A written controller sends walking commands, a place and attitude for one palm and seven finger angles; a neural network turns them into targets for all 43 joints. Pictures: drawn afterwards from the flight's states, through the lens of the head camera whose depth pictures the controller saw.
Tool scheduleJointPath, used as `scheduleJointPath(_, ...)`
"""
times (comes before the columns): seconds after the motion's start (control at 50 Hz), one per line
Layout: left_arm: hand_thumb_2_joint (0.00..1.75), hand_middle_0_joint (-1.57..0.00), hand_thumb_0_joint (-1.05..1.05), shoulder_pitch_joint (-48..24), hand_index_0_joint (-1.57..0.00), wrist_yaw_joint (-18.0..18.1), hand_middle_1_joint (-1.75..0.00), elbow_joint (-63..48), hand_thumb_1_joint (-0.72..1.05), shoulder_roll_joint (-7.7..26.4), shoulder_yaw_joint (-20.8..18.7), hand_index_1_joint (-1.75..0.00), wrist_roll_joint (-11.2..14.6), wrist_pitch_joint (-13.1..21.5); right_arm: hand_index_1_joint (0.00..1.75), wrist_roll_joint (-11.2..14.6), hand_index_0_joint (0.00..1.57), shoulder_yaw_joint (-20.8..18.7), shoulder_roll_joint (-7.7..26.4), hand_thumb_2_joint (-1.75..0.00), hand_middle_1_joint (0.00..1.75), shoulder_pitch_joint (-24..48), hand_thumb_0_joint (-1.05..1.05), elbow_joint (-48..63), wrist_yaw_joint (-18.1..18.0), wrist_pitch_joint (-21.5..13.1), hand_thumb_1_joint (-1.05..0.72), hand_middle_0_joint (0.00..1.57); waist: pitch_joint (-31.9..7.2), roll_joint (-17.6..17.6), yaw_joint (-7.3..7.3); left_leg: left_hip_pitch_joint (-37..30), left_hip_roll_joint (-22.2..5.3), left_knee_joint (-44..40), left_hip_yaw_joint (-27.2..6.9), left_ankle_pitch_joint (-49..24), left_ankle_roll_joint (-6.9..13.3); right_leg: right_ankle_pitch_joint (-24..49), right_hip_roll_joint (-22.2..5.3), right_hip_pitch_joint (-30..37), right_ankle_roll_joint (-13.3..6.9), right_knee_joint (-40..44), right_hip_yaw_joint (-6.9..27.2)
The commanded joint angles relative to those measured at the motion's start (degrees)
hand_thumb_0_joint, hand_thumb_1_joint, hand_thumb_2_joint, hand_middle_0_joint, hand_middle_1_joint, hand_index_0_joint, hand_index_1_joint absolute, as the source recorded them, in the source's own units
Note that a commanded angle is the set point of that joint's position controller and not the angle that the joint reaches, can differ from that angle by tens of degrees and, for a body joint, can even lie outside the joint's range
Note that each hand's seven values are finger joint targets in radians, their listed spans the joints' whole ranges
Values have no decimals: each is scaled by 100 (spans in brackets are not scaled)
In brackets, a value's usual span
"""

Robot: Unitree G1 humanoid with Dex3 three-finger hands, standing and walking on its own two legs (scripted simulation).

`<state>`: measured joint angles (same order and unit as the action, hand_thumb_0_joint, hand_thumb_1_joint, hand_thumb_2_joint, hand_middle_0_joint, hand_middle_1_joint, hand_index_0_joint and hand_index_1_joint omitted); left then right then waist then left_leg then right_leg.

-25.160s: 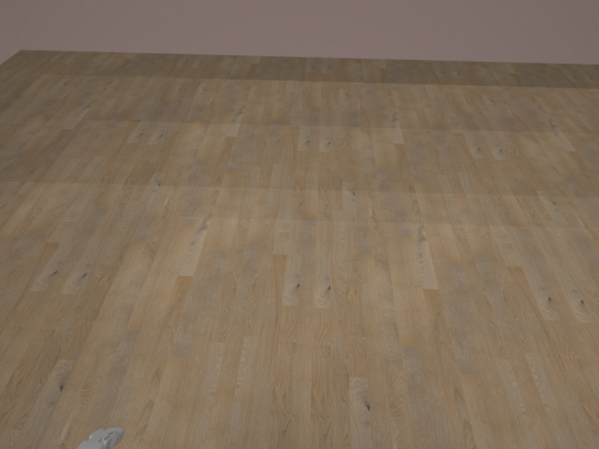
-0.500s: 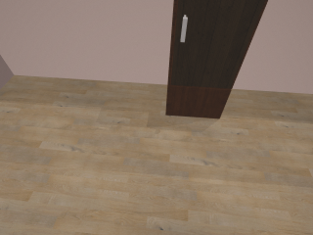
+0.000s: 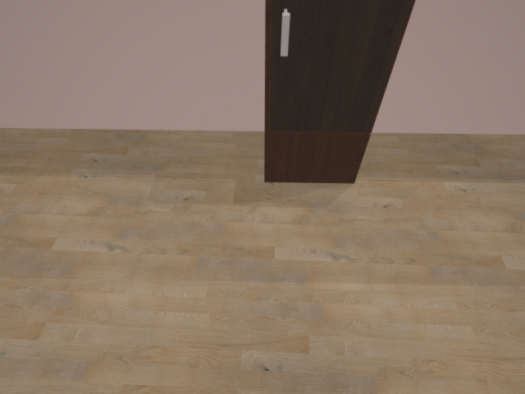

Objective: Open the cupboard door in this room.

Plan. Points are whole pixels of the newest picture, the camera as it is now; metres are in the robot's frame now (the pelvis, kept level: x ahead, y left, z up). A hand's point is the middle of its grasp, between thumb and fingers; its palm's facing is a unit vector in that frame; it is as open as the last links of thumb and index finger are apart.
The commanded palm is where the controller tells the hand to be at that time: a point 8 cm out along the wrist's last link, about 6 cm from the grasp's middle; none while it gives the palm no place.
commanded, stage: walk to a spot facing it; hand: left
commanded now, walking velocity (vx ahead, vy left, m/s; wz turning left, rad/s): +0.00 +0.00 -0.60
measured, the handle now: (284, 32) +1.15 +0.02 +0.02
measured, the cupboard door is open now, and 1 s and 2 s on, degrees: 0 0 0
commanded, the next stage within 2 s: none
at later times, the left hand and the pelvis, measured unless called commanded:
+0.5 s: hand out of the picture +0.05 +0.11 -0.14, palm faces -0.13 -0.96 -0.25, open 7.3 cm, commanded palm none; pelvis +0.03 -0.07 +0.01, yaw -14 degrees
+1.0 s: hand (190, 333) +0.25 +0.17 -0.19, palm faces -0.36 -0.91 -0.20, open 7.4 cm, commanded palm none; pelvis +0.24 -0.03 -0.02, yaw -29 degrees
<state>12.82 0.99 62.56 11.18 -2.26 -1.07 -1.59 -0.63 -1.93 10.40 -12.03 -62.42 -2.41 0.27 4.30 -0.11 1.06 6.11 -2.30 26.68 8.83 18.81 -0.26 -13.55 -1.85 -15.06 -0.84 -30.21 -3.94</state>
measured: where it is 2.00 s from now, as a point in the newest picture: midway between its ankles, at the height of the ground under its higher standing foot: (300, 339)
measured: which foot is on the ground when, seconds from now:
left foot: down 0.00-0.18, up 0.20-0.94, down 0.96-1.00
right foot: down 0.00-0.96, up 0.98-1.00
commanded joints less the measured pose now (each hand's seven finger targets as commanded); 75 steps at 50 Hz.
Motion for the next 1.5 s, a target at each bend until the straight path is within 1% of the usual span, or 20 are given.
scheduleJointPath(0.0, 90, -20, 0, -19, -20, -75, -30, -582, 90, 548, -202, -30, -39, -79, 30, -56, 20, -297, 988, -90, 30, -256, 0, 381, -69, -19, -90, 20, 116, -787, -108, 270, -1704, -861, -1159, -1201, 690, -528, -52, -854, 76, -1477, 165)
scheduleJointPath(0.06, 90, -20, 0, -108, -20, -106, -30, -841, 90, 477, -272, -30, -49, -123, 30, -86, 20, -367, 1037, -90, 30, -116, 0, 553, -44, -57, -90, 20, 53, -929, -99, 4, -2083, -698, -1054, -2431, 1075, -1567, -149, -1329, 133, -2335, 226)
scheduleJointPath(0.14, 90, -20, 0, 773, -20, -160, -30, -711, 90, 605, -346, -30, -47, 40, 30, -66, 20, -433, 1119, -90, 30, 268, 0, 748, 14, -18, -90, 20, -431, -140, 369, 472, -1442, 1257, -37, -2466, 292, 418, -151, 336, 99, -23, 46)
scheduleJointPath(0.16, 90, -20, 0, 1193, -20, -90, -30, -630, 90, 1223, -430, -30, -106, 137, 30, -2, 20, -367, 746, -90, 30, 172, 0, 927, 55, 13, -90, 20, -639, 1811, 503, 1664, -666, 2802, 257, -86, -135, 1994, -1270, 1161, -229, 977, 1917)
scheduleJointPath(0.18, 90, -20, 0, 1329, -20, -22, -30, -584, 90, 1431, -420, -30, 13, 131, 30, 11, 20, -300, 566, -90, 30, 499, 0, 1187, 74, 67, -90, 20, -456, 2211, 512, 2439, -31, 3757, -272, 1845, -318, 2946, -1991, 1023, -794, 1305, 3218)
scheduleJointPath(0.2, 90, -20, 0, 1171, -20, 20, -30, -662, 90, 1357, -419, -30, 56, 133, 30, 16, 20, -310, 649, -90, 30, 448, 0, 1184, 77, 118, -90, 20, -422, 1625, 409, 2528, -212, 4084, -818, 1671, -265, 1556, -1998, 904, -1100, 1483, 3031)
scheduleJointPath(0.24, 90, -20, 0, 661, -20, 22, -30, -850, 90, 1123, -414, -30, 47, 136, 30, -45, 20, -350, 746, -90, 30, 759, 0, 1153, 148, 117, -90, 20, 34, 1025, 308, 2963, -385, 4361, -1025, 726, -252, -967, -1569, 462, -744, 1864, 3207)
scheduleJointPath(0.28, 90, -20, 0, 463, -20, -33, -30, -946, 90, 1005, -361, -30, 54, 244, 30, -94, 20, -384, 805, -90, 30, 623, 0, 1072, 235, 81, -90, 20, -99, 460, 146, 2869, -422, 4286, -1019, -170, -301, -1254, -1225, 495, -468, 1898, 2757)
scheduleJointPath(0.44, 90, -20, 0, 1228, -20, -90, -30, -731, 90, 863, -318, -30, 37, 462, 30, -106, 20, -339, 742, -90, 30, 577, 0, 1070, 265, 19, -90, 20, -292, 630, 196, 3376, -316, 4052, -1119, -932, -469, -66, -740, 1332, 67, 1836, 2317)
scheduleJointPath(0.66, 90, -20, 0, 1899, -20, 1, -30, -489, 90, 735, -214, -30, -4, 586, 30, -85, 20, -224, 705, -90, 30, 1439, 0, 1516, 303, -121, -90, 20, 95, 558, 384, 4018, -355, 3248, -1066, -667, -522, 1524, -979, 1932, -901, 1629, 2806)
scheduleJointPath(0.8, 90, -20, 0, 1806, -20, 99, -30, -425, 90, 816, -213, -30, -40, 560, 30, -3, 20, -154, 541, -90, 30, 1904, 0, 1796, 348, -257, -90, 20, 140, 704, 426, 3418, -162, 2014, -793, -395, -375, 2954, -855, 1990, -1021, 1275, 2728)
scheduleJointPath(0.84, 90, -20, 0, 1561, -20, 109, -30, -492, 90, 935, -260, -30, -45, 535, 30, 33, 20, -154, 526, -90, 30, 1735, 0, 1784, 343, -320, -90, 20, 25, 816, 305, 2505, -60, 1303, -757, -255, -273, 3312, -813, 1621, -914, 995, 2657)
scheduleJointPath(0.88, 90, -20, 0, 1155, -20, 88, -30, -567, 90, 1077, -310, -30, 15, 558, 30, 34, 20, -227, 692, -90, 30, 557, 0, 1446, 241, -373, -90, 20, -458, 659, -287, 662, 240, 426, -572, -967, -159, 3984, -459, 915, -663, 68, 2339)
scheduleJointPath(0.9, 90, -20, 0, 1033, -20, 66, -30, -631, 90, 1030, -341, -30, 52, 569, 30, 27, 20, -306, 959, -90, 30, -420, 0, 1154, 153, -391, -90, 20, -989, 424, -675, -835, -9, 208, -768, -1353, -77, 3351, -180, 191, -475, -820, 2150)
scheduleJointPath(0.92, 90, -20, 0, 1116, -20, 8, -30, -674, 90, 747, -326, -30, 120, 565, 30, -52, 20, -457, 1554, -90, 30, -1271, 0, 928, 98, -426, -90, 20, -1635, -867, -923, -2141, -1303, 79, -2093, -1287, 235, 1215, 460, -805, -248, -2368, 1536)
scheduleJointPath(0.94, 90, -20, 0, 1401, -20, -53, -30, -748, 90, 462, -271, -30, 166, 567, 30, -80, 20, -470, 1868, -90, 30, -1548, 0, 879, 114, -411, -90, 20, -1958, -1933, -742, -2423, -2789, -526, -3867, -1633, 792, -2021, 758, -1824, -29, -4016, 971)
scheduleJointPath(0.96, 90, -20, 0, 1199, -20, -45, -30, -780, 90, 550, -288, -30, 106, 533, 30, -41, 20, -391, 1639, -90, 30, -1119, 0, 996, 135, -335, -90, 20, -1329, -1231, -632, -1437, -2894, -874, -3934, -1288, 1082, -1981, 381, -1880, -51, -4609, 1076)
scheduleJointPath(1.02, 90, -20, 0, 759, -20, -214, -30, -829, 90, 512, -317, -30, -37, 343, 30, -43, 20, -136, 768, -90, 30, -111, 0, 1160, 140, -413, -90, 20, 11, -698, -70, 697, -2115, -1283, -2337, -853, 756, -1008, -227, -1784, 96, -4762, 637)
scheduleJointPath(1.1, 90, -20, 0, 852, -20, -256, -30, -889, 90, 267, -310, -30, -30, 60, 30, -38, 20, -113, 600, -90, 30, -280, 0, 977, 80, -490, -90, 20, -324, -635, 150, 657, -1656, -944, -669, -3249, 502, -356, -281, -1619, 266, -4542, 398)
scheduleJointPath(1.48, 90, -20, 0, -1196, -20, -227, -30, -1680, 90, 324, -231, -30, -45, -44, 30, -89, 20, -381, 925, -90, 30, -1394, 0, 528, 80, -203, -90, 20, -331, -999, -413, -1040, -2019, 74, 530, -5420, 568, -897, -76, -1615, 168, -1574, -445)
